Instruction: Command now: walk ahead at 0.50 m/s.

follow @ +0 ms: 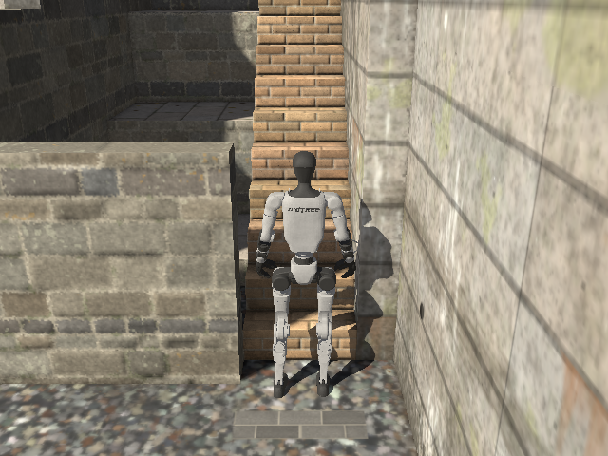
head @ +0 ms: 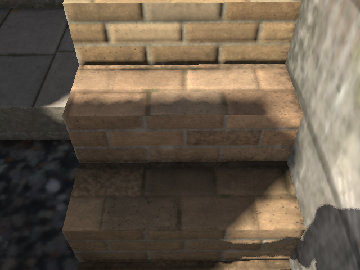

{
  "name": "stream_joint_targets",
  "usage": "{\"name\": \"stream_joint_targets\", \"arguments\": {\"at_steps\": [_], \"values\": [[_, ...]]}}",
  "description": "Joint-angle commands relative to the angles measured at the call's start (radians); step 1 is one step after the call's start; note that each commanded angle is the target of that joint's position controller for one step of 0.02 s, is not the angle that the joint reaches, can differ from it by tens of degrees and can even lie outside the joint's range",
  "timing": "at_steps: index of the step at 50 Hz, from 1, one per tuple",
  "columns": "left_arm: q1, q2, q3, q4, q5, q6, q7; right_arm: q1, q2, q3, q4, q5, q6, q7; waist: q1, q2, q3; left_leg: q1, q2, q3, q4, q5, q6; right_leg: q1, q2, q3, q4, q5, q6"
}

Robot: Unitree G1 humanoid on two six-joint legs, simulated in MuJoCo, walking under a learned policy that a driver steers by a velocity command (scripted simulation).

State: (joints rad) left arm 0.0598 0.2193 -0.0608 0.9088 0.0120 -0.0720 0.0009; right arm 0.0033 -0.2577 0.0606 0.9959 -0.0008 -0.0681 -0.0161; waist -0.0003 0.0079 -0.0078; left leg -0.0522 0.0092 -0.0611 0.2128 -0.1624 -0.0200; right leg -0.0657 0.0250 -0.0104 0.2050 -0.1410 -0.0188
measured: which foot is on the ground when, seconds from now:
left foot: down 0.00-1.00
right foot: down 0.00-1.00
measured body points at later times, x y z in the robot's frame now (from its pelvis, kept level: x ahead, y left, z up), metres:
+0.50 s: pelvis -0.01 -0.01 +0.00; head -0.01 -0.01 +0.45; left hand +0.16 +0.22 -0.11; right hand +0.15 -0.26 -0.12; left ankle -0.03 +0.13 -0.75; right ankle -0.02 -0.10 -0.75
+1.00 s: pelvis -0.01 -0.01 +0.00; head -0.01 -0.01 +0.45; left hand +0.15 +0.21 -0.11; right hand +0.14 -0.26 -0.12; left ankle -0.03 +0.13 -0.75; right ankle -0.02 -0.11 -0.75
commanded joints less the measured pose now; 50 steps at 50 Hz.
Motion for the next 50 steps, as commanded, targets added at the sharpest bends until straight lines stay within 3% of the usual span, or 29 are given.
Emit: {"name": "stream_joint_targets", "arguments": {"at_steps": [1, 24, 25, 27, 28, 36, 37, 48, 49, 50], "values": [[-0.074, 0.098, 0.021, -0.062, -0.001, -0.015, 0.001, -0.082, -0.115, -0.019, -0.058, 0.0, -0.014, -0.002, -0.002, -0.008, -0.09, 0.0, 0.124, -0.061, 0.002, 0.258, 0.021, 0.049, -0.14, 0.092, -0.005, 0.209, 0.028], [-0.075, 0.102, 0.016, -0.043, -0.006, -0.02, 0.004, -0.077, -0.125, -0.009, -0.051, 0.001, -0.011, -0.005, -0.003, -0.013, -0.078, -0.016, 0.123, -0.061, -0.013, 0.205, 0.018, 0.044, -0.143, 0.104, -0.015, 0.175, 0.021], [-0.065, 0.098, 0.014, -0.041, -0.011, -0.023, 0.001, -0.077, -0.131, -0.011, -0.056, -0.005, -0.007, -0.002, -0.008, -0.019, -0.075, -0.012, 0.124, -0.056, -0.005, 0.215, 0.015, 0.037, -0.14, 0.105, -0.016, 0.175, 0.02], [-0.066, 0.098, 0.014, -0.043, -0.011, -0.024, 0.0, -0.071, -0.131, -0.011, -0.055, -0.005, -0.005, 0.001, -0.01, -0.02, -0.078, -0.014, 0.124, -0.056, -0.004, 0.213, 0.014, 0.039, -0.14, 0.104, -0.015, 0.173, 0.019], [-0.059, 0.091, 0.012, -0.04, -0.019, -0.033, 0.003, -0.075, -0.132, -0.012, -0.055, -0.003, -0.004, -0.001, -0.016, -0.012, -0.075, -0.011, 0.128, -0.061, -0.011, 0.209, 0.023, 0.026, -0.147, 0.104, -0.022, 0.156, 0.014], [-0.05, 0.093, 0.013, -0.052, -0.016, -0.038, 0.004, -0.07, -0.127, -0.013, -0.047, -0.002, -0.005, -0.001, -0.018, -0.016, -0.081, -0.011, 0.128, -0.059, -0.009, 0.212, 0.026, 0.028, -0.146, 0.106, -0.018, 0.156, 0.013], [-0.036, 0.094, 0.009, -0.053, -0.017, -0.04, 0.007, -0.076, -0.111, -0.01, -0.056, -0.017, 0.002, -0.001, -0.015, -0.017, -0.08, -0.023, 0.129, -0.056, -0.011, 0.233, 0.035, 0.037, -0.149, 0.105, -0.021, 0.172, 0.011], [-0.022, 0.087, 0.006, -0.079, -0.013, -0.04, 0.009, -0.064, -0.111, -0.017, -0.054, -0.012, 0.006, 0.0, -0.02, -0.016, -0.08, -0.021, 0.129, -0.054, -0.01, 0.223, 0.035, 0.026, -0.147, 0.107, -0.019, 0.151, 0.01], [-0.033, 0.086, 0.011, -0.08, -0.013, -0.039, 0.006, -0.058, -0.125, -0.02, -0.046, 0.003, -0.001, -0.001, -0.023, -0.014, -0.081, -0.01, 0.127, -0.058, -0.008, 0.204, 0.026, 0.016, -0.145, 0.108, -0.015, 0.134, 0.012], [-0.032, 0.087, 0.012, -0.083, -0.013, -0.038, 0.005, -0.059, -0.123, -0.02, -0.045, 0.002, -0.003, -0.001, -0.021, -0.013, -0.079, -0.011, 0.127, -0.058, -0.007, 0.203, 0.024, 0.011, -0.143, 0.107, -0.016, 0.126, 0.013]]}}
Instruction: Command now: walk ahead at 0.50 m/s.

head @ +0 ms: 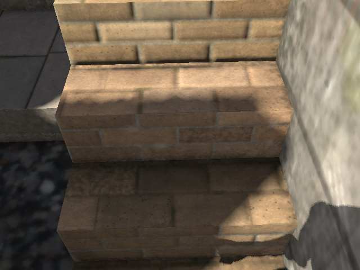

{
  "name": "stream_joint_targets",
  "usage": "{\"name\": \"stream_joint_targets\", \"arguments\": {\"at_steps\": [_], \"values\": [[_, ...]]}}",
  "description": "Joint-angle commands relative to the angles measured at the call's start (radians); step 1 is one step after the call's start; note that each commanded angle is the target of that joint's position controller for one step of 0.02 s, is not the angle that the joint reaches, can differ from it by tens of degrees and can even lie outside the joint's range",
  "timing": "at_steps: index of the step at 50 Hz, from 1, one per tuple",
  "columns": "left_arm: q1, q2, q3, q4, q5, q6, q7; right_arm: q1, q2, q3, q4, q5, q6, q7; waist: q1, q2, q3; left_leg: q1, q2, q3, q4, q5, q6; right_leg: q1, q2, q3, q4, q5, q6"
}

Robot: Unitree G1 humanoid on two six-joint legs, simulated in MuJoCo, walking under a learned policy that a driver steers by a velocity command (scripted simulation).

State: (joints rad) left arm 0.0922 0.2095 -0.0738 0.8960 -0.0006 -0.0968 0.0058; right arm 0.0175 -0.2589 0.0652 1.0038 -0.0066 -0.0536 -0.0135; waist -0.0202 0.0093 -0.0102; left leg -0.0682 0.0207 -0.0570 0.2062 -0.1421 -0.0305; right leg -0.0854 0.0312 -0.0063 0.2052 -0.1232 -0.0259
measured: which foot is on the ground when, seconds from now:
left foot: down 0.00-1.00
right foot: down 0.00-1.00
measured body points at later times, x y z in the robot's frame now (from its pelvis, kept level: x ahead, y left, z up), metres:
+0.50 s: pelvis +0.00 +0.00 +0.00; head +0.00 +0.00 +0.45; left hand +0.16 +0.22 -0.11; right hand +0.15 -0.25 -0.12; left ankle -0.02 +0.14 -0.75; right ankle -0.01 -0.10 -0.75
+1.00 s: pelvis +0.00 +0.00 +0.00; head +0.00 +0.00 +0.45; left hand +0.17 +0.22 -0.11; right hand +0.15 -0.25 -0.12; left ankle -0.02 +0.14 -0.75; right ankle -0.01 -0.10 -0.75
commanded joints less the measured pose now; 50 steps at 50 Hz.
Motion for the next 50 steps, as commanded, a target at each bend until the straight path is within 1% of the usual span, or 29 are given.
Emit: {"name": "stream_joint_targets", "arguments": {"at_steps": [1, 4, 5, 6, 7, 8, 10, 12, 13, 15, 20, 21, 23, 24, 25, 27, 28, 29, 30, 31, 32, 33, 34, 35, 37, 42, 43, 45, 50], "values": [[-0.062, 0.094, 0.026, -0.068, 0.0, -0.014, -0.001, -0.073, -0.121, -0.025, -0.052, 0.007, -0.018, -0.003, -0.001, -0.013, -0.074, 0.006, 0.115, -0.063, -0.001, 0.186, 0.035, 0.027, -0.149, 0.103, -0.016, 0.104, 0.02], [-0.06, 0.092, 0.029, -0.069, 0.0, -0.015, 0.0, -0.076, -0.116, -0.025, -0.051, 0.004, -0.017, -0.003, -0.001, -0.014, -0.071, 0.003, 0.115, -0.063, 0.0, 0.192, 0.037, 0.026, -0.149, 0.103, -0.014, 0.11, 0.02], [-0.066, 0.099, 0.032, -0.074, 0.01, -0.007, -0.003, -0.071, -0.113, -0.024, -0.052, 0.002, -0.017, -0.001, 0.005, -0.02, -0.075, 0.0, 0.111, -0.059, 0.007, 0.196, 0.028, 0.039, -0.141, 0.103, -0.005, 0.127, 0.026], [-0.066, 0.097, 0.033, -0.075, 0.011, -0.004, -0.003, -0.07, -0.114, -0.025, -0.052, 0.003, -0.017, -0.001, 0.004, -0.018, -0.078, -0.002, 0.11, -0.058, 0.008, 0.194, 0.025, 0.042, -0.141, 0.102, -0.004, 0.13, 0.027], [-0.066, 0.095, 0.033, -0.075, 0.01, -0.002, -0.004, -0.071, -0.114, -0.025, -0.053, 0.003, -0.017, -0.001, 0.005, -0.015, -0.077, -0.004, 0.109, -0.058, 0.007, 0.192, 0.024, 0.042, -0.141, 0.102, -0.003, 0.129, 0.027], [-0.06, 0.084, 0.03, -0.071, -0.001, -0.01, -0.001, -0.08, -0.117, -0.026, -0.054, 0.005, -0.016, -0.003, 0.001, -0.008, -0.071, -0.002, 0.114, -0.062, 0.0, 0.189, 0.033, 0.029, -0.149, 0.102, -0.011, 0.113, 0.022], [-0.066, 0.094, 0.034, -0.076, 0.009, -0.002, -0.003, -0.074, -0.114, -0.025, -0.055, 0.002, -0.016, -0.002, 0.006, -0.015, -0.073, -0.004, 0.11, -0.059, 0.008, 0.194, 0.025, 0.04, -0.141, 0.102, -0.003, 0.129, 0.027], [-0.066, 0.092, 0.034, -0.076, 0.009, -0.001, -0.003, -0.072, -0.115, -0.025, -0.056, 0.002, -0.016, -0.002, 0.006, -0.014, -0.071, -0.005, 0.109, -0.059, 0.007, 0.192, 0.024, 0.04, -0.141, 0.103, -0.003, 0.128, 0.028], [-0.061, 0.083, 0.032, -0.072, -0.001, -0.009, -0.001, -0.079, -0.117, -0.026, -0.056, 0.004, -0.016, -0.004, 0.002, -0.007, -0.068, -0.001, 0.114, -0.063, 0.0, 0.19, 0.033, 0.028, -0.149, 0.103, -0.011, 0.114, 0.022], [-0.067, 0.094, 0.035, -0.077, 0.009, -0.002, -0.003, -0.072, -0.115, -0.025, -0.057, 0.002, -0.016, -0.002, 0.006, -0.016, -0.073, -0.002, 0.11, -0.059, 0.008, 0.195, 0.025, 0.041, -0.141, 0.103, -0.003, 0.132, 0.027], [-0.068, 0.091, 0.036, -0.077, 0.008, -0.001, -0.003, -0.073, -0.115, -0.026, -0.061, 0.002, -0.016, -0.002, 0.007, -0.014, -0.07, -0.003, 0.109, -0.059, 0.007, 0.192, 0.024, 0.041, -0.141, 0.104, -0.004, 0.13, 0.028], [-0.063, 0.083, 0.033, -0.073, -0.002, -0.009, 0.0, -0.08, -0.116, -0.027, -0.06, 0.004, -0.015, -0.004, 0.001, -0.008, -0.066, 0.0, 0.114, -0.063, 0.0, 0.19, 0.033, 0.028, -0.149, 0.104, -0.012, 0.116, 0.022], [-0.069, 0.093, 0.036, -0.077, 0.009, -0.003, -0.002, -0.072, -0.114, -0.026, -0.06, 0.002, -0.016, -0.002, 0.005, -0.017, -0.073, -0.001, 0.11, -0.059, 0.008, 0.194, 0.025, 0.041, -0.141, 0.104, -0.004, 0.134, 0.027], [-0.069, 0.092, 0.036, -0.077, 0.009, -0.002, -0.003, -0.071, -0.114, -0.026, -0.061, 0.002, -0.016, -0.002, 0.005, -0.017, -0.074, -0.001, 0.11, -0.058, 0.008, 0.193, 0.024, 0.042, -0.141, 0.104, -0.004, 0.134, 0.027], [-0.064, 0.082, 0.034, -0.073, -0.001, -0.01, 0.0, -0.079, -0.116, -0.028, -0.06, 0.004, -0.016, -0.004, 0.001, -0.01, -0.069, 0.002, 0.114, -0.062, 0.0, 0.19, 0.033, 0.029, -0.148, 0.105, -0.012, 0.119, 0.022], [-0.07, 0.091, 0.037, -0.078, 0.009, -0.003, -0.003, -0.073, -0.113, -0.027, -0.061, 0.002, -0.016, -0.002, 0.005, -0.017, -0.074, 0.0, 0.11, -0.058, 0.008, 0.194, 0.025, 0.042, -0.141, 0.104, -0.004, 0.136, 0.027], [-0.064, 0.082, 0.034, -0.074, -0.001, -0.01, 0.0, -0.079, -0.115, -0.028, -0.06, 0.004, -0.016, -0.004, 0.0, -0.011, -0.071, 0.003, 0.114, -0.062, 0.001, 0.19, 0.033, 0.03, -0.148, 0.105, -0.012, 0.121, 0.021], [-0.064, 0.083, 0.034, -0.074, -0.002, -0.013, 0.0, -0.08, -0.114, -0.028, -0.06, 0.003, -0.016, -0.004, 0.0, -0.013, -0.067, 0.004, 0.115, -0.063, 0.001, 0.192, 0.035, 0.028, -0.148, 0.105, -0.013, 0.119, 0.021], [-0.069, 0.092, 0.037, -0.078, 0.008, -0.006, -0.002, -0.073, -0.112, -0.027, -0.06, 0.001, -0.016, -0.002, 0.005, -0.021, -0.074, 0.002, 0.111, -0.059, 0.008, 0.196, 0.027, 0.041, -0.141, 0.105, -0.005, 0.136, 0.026], [-0.069, 0.092, 0.038, -0.078, 0.01, -0.004, -0.003, -0.072, -0.111, -0.027, -0.059, 0.002, -0.016, -0.002, 0.004, -0.019, -0.078, 0.001, 0.11, -0.057, 0.009, 0.194, 0.025, 0.044, -0.141, 0.104, -0.003, 0.14, 0.027], [-0.063, 0.081, 0.035, -0.075, -0.001, -0.011, 0.0, -0.078, -0.114, -0.029, -0.059, 0.004, -0.016, -0.004, -0.001, -0.012, -0.073, 0.003, 0.114, -0.061, 0.001, 0.19, 0.033, 0.031, -0.149, 0.105, -0.012, 0.123, 0.021], [-0.063, 0.081, 0.035, -0.074, -0.002, -0.013, 0.0, -0.08, -0.114, -0.029, -0.059, 0.004, -0.016, -0.004, 0.0, -0.013, -0.069, 0.003, 0.115, -0.062, 0.001, 0.192, 0.035, 0.03, -0.148, 0.105, -0.013, 0.121, 0.021], [-0.063, 0.082, 0.035, -0.075, -0.001, -0.015, 0.001, -0.081, -0.113, -0.029, -0.058, 0.004, -0.016, -0.004, 0.0, -0.014, -0.071, 0.004, 0.115, -0.062, 0.001, 0.194, 0.036, 0.03, -0.148, 0.105, -0.012, 0.123, 0.02], [-0.068, 0.092, 0.038, -0.079, 0.009, -0.007, -0.002, -0.073, -0.11, -0.028, -0.058, 0.001, -0.016, -0.002, 0.004, -0.022, -0.077, 0.003, 0.111, -0.058, 0.009, 0.197, 0.027, 0.042, -0.141, 0.105, -0.004, 0.14, 0.026], [-0.062, 0.081, 0.036, -0.076, -0.001, -0.014, 0.0, -0.079, -0.113, -0.029, -0.056, 0.004, -0.016, -0.004, -0.001, -0.015, -0.073, 0.004, 0.115, -0.061, 0.001, 0.193, 0.035, 0.031, -0.148, 0.105, -0.012, 0.125, 0.02], [-0.06, 0.081, 0.037, -0.078, 0.0, -0.016, 0.001, -0.079, -0.111, -0.031, -0.052, 0.004, -0.016, -0.005, -0.002, -0.018, -0.076, 0.004, 0.115, -0.061, 0.002, 0.196, 0.036, 0.034, -0.148, 0.105, -0.011, 0.13, 0.02], [-0.067, 0.091, 0.04, -0.084, 0.01, -0.007, -0.002, -0.074, -0.107, -0.029, -0.053, 0.002, -0.017, -0.003, 0.003, -0.026, -0.079, 0.0, 0.111, -0.056, 0.009, 0.196, 0.026, 0.046, -0.14, 0.104, -0.003, 0.146, 0.026], [-0.059, 0.079, 0.037, -0.079, -0.001, -0.014, 0.0, -0.08, -0.111, -0.031, -0.052, 0.004, -0.016, -0.005, -0.001, -0.015, -0.074, 0.001, 0.115, -0.06, 0.002, 0.194, 0.034, 0.034, -0.149, 0.105, -0.01, 0.129, 0.021], [-0.059, 0.08, 0.038, -0.083, 0.001, -0.015, 0.001, -0.08, -0.109, -0.031, -0.049, 0.004, -0.017, -0.005, -0.002, -0.017, -0.076, 0.001, 0.116, -0.059, 0.003, 0.195, 0.034, 0.036, -0.148, 0.104, -0.009, 0.135, 0.02]]}}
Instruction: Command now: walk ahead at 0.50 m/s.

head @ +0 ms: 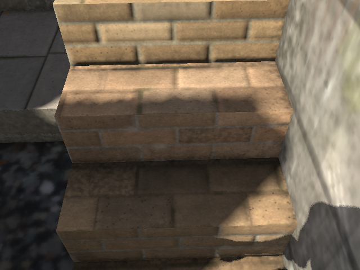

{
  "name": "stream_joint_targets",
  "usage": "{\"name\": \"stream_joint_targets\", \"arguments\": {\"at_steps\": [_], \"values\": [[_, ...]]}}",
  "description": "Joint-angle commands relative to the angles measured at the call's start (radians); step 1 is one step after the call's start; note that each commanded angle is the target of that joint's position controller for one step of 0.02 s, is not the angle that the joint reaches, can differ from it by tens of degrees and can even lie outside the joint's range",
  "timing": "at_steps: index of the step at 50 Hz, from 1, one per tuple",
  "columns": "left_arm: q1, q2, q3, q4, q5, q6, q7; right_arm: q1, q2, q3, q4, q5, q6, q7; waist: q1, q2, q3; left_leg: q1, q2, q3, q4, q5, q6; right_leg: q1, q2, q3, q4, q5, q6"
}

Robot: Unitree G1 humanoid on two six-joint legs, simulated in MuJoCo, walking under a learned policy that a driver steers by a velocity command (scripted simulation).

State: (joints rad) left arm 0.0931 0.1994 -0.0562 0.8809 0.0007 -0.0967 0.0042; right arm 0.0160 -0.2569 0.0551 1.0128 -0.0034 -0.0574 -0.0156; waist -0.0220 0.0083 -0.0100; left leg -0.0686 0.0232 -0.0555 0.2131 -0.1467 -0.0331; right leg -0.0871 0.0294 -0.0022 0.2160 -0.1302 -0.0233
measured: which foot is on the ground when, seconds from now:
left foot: down 0.00-1.00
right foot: down 0.00-1.00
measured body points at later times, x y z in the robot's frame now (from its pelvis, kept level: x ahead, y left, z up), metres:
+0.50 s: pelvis +0.00 +0.00 +0.00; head +0.00 +0.00 +0.45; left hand +0.15 +0.22 -0.12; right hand +0.14 -0.26 -0.13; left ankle -0.02 +0.14 -0.75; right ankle -0.01 -0.10 -0.75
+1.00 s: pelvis -0.01 +0.00 +0.00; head -0.01 +0.00 +0.45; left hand +0.08 +0.24 -0.14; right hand +0.06 -0.27 -0.15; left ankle -0.02 +0.14 -0.75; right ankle -0.01 -0.10 -0.75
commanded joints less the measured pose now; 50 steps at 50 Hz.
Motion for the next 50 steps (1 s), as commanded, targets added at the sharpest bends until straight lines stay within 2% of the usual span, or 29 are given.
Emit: {"name": "stream_joint_targets", "arguments": {"at_steps": [1, 15, 18, 25, 26, 28, 29, 30, 34, 35, 37, 38, 39, 40, 41, 42, 43, 44, 45, 47, 48, 50], "values": [[-0.06, 0.09, 0.021, -0.069, -0.001, -0.015, 0.002, -0.079, -0.111, -0.021, -0.057, 0.001, -0.013, -0.003, 0.0, -0.016, -0.077, 0.002, 0.113, -0.06, -0.004, 0.2, 0.037, 0.038, -0.146, 0.1, -0.019, 0.143, 0.018], [-0.057, 0.089, 0.022, -0.074, 0.0, -0.015, 0.003, -0.081, -0.108, -0.024, -0.054, 0.001, -0.013, -0.003, -0.001, -0.016, -0.077, 0.003, 0.114, -0.059, -0.003, 0.202, 0.036, 0.038, -0.146, 0.1, -0.017, 0.147, 0.019], [-0.028, 0.097, 0.027, -0.061, -0.001, -0.013, 0.003, -0.053, -0.115, -0.028, -0.038, 0.0, -0.011, -0.003, -0.003, -0.015, -0.07, 0.004, 0.113, -0.056, 0.016, 0.214, 0.037, 0.038, -0.147, 0.094, 0.004, 0.188, 0.016], [0.005, 0.096, 0.035, -0.044, 0.0, -0.003, 0.006, -0.027, -0.118, -0.038, -0.013, -0.002, 0.004, -0.003, -0.004, -0.014, -0.05, -0.007, 0.108, -0.055, 0.042, 0.188, 0.042, 0.01, -0.145, 0.09, 0.03, 0.162, 0.014], [0.004, 0.104, 0.039, -0.046, 0.009, 0.007, 0.004, -0.013, -0.117, -0.038, -0.011, -0.004, 0.006, -0.001, -0.001, -0.024, -0.052, -0.01, 0.102, -0.051, 0.052, 0.188, 0.033, 0.02, -0.136, 0.089, 0.04, 0.169, 0.019], [0.011, 0.102, 0.042, -0.042, 0.009, 0.014, 0.004, -0.008, -0.117, -0.041, -0.007, -0.003, 0.009, -0.001, 0.001, -0.016, -0.048, -0.019, 0.098, -0.048, 0.055, 0.173, 0.03, 0.017, -0.134, 0.087, 0.046, 0.158, 0.019], [0.024, 0.095, 0.041, -0.035, 0.0, 0.008, 0.006, -0.015, -0.121, -0.044, -0.004, -0.001, 0.012, -0.002, 0.0, -0.004, -0.039, -0.021, 0.102, -0.053, 0.051, 0.165, 0.039, 0.001, -0.142, 0.089, 0.041, 0.141, 0.013], [0.024, 0.103, 0.044, -0.036, 0.008, 0.015, 0.005, 0.0, -0.119, -0.043, -0.003, -0.003, 0.014, -0.001, 0.002, -0.018, -0.039, -0.021, 0.097, -0.05, 0.06, 0.166, 0.032, 0.009, -0.133, 0.089, 0.049, 0.143, 0.017], [0.043, 0.101, 0.047, -0.026, 0.008, 0.022, 0.006, 0.017, -0.118, -0.046, 0.006, -0.003, 0.022, -0.002, 0.002, -0.017, -0.029, -0.028, 0.095, -0.049, 0.067, 0.159, 0.033, -0.001, -0.129, 0.089, 0.052, 0.126, 0.016], [0.051, 0.095, 0.045, -0.021, 0.0, 0.015, 0.009, 0.009, -0.118, -0.048, 0.008, -0.003, 0.024, -0.004, 0.0, -0.005, -0.021, -0.031, 0.099, -0.055, 0.062, 0.159, 0.042, -0.017, -0.138, 0.091, 0.048, 0.12, 0.011], [0.06, 0.099, 0.048, -0.018, 0.008, 0.021, 0.009, 0.032, -0.118, -0.047, 0.012, -0.004, 0.028, -0.004, 0.0, -0.019, -0.026, -0.029, 0.096, -0.051, 0.071, 0.155, 0.036, -0.008, -0.128, 0.09, 0.053, 0.112, 0.014], [0.066, 0.093, 0.046, -0.014, 0.0, 0.014, 0.012, 0.022, -0.117, -0.049, 0.014, -0.004, 0.03, -0.006, -0.003, -0.006, -0.018, -0.031, 0.099, -0.057, 0.065, 0.153, 0.044, -0.025, -0.137, 0.092, 0.049, 0.104, 0.01], [0.072, 0.094, 0.046, -0.011, 0.0, 0.012, 0.012, 0.026, -0.117, -0.049, 0.015, -0.004, 0.031, -0.007, -0.003, -0.01, -0.017, -0.029, 0.1, -0.058, 0.066, 0.152, 0.047, -0.028, -0.137, 0.093, 0.049, 0.099, 0.01], [0.075, 0.1, 0.048, -0.011, 0.008, 0.019, 0.011, 0.045, -0.116, -0.048, 0.019, -0.004, 0.033, -0.005, -0.002, -0.025, -0.024, -0.027, 0.096, -0.052, 0.072, 0.147, 0.04, -0.015, -0.128, 0.093, 0.053, 0.098, 0.013], [0.078, 0.099, 0.049, -0.011, 0.009, 0.022, 0.01, 0.049, -0.116, -0.048, 0.022, -0.005, 0.034, -0.004, -0.003, -0.022, -0.021, -0.032, 0.095, -0.052, 0.072, 0.14, 0.038, -0.018, -0.127, 0.093, 0.053, 0.092, 0.013], [0.083, 0.092, 0.047, -0.007, 0.001, 0.017, 0.013, 0.037, -0.115, -0.05, 0.022, -0.004, 0.035, -0.005, -0.004, -0.008, -0.01, -0.036, 0.098, -0.057, 0.065, 0.138, 0.045, -0.036, -0.136, 0.095, 0.048, 0.083, 0.009], [0.088, 0.092, 0.047, -0.005, 0.001, 0.015, 0.013, 0.038, -0.114, -0.05, 0.023, -0.004, 0.037, -0.006, -0.004, -0.01, -0.01, -0.035, 0.098, -0.058, 0.066, 0.136, 0.047, -0.039, -0.136, 0.096, 0.047, 0.077, 0.009], [0.125, 0.172, 0.064, 0.005, 0.059, 0.008, -0.013, 0.103, -0.199, -0.084, 0.05, 0.009, 0.051, -0.001, 0.017, -0.002, -0.031, -0.075, 0.07, -0.071, 0.044, 0.101, 0.062, -0.019, -0.101, 0.081, 0.063, 0.038, 0.013], [0.135, 0.163, 0.067, 0.014, 0.064, 0.017, -0.02, 0.106, -0.193, -0.089, 0.048, 0.007, 0.06, -0.001, 0.014, -0.011, -0.009, -0.072, 0.06, -0.048, 0.053, 0.068, 0.055, -0.038, -0.09, 0.078, 0.07, 0.03, 0.01], [0.138, 0.12, 0.055, 0.022, 0.05, 0.024, -0.021, 0.119, -0.148, -0.09, 0.048, 0.004, 0.071, -0.004, 0.011, -0.027, 0.0, -0.085, 0.054, -0.045, 0.051, 0.044, 0.051, -0.063, -0.09, 0.08, 0.07, 0.008, 0.006], [0.141, 0.114, 0.054, 0.026, 0.045, 0.025, -0.019, 0.121, -0.135, -0.091, 0.047, 0.004, 0.074, -0.005, 0.011, -0.026, 0.003, -0.089, 0.052, -0.044, 0.053, 0.044, 0.05, -0.071, -0.089, 0.081, 0.072, 0.004, 0.004], [0.144, 0.121, 0.056, 0.031, 0.04, 0.007, -0.019, 0.112, -0.134, -0.097, 0.041, 0.001, 0.075, -0.009, 0.019, -0.015, -0.003, -0.092, 0.062, -0.059, 0.05, 0.077, 0.064, -0.081, -0.101, 0.087, 0.068, 0.006, 0.005]]}}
